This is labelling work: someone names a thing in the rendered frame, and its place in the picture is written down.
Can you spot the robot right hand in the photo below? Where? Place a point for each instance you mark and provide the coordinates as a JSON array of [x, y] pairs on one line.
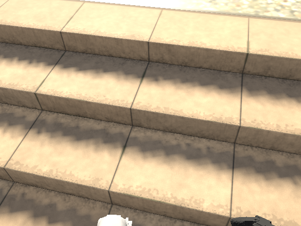
[[250, 221]]

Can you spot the robot left thigh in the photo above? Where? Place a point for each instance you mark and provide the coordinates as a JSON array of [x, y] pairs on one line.
[[115, 220]]

